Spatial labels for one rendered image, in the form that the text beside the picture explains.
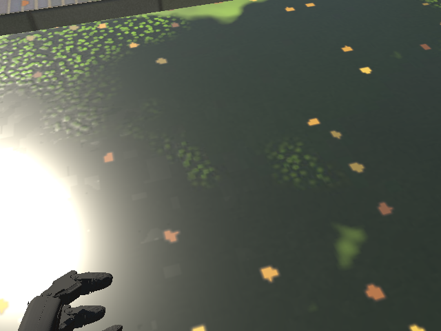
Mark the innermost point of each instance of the robot left hand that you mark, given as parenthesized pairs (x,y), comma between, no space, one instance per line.
(51,310)

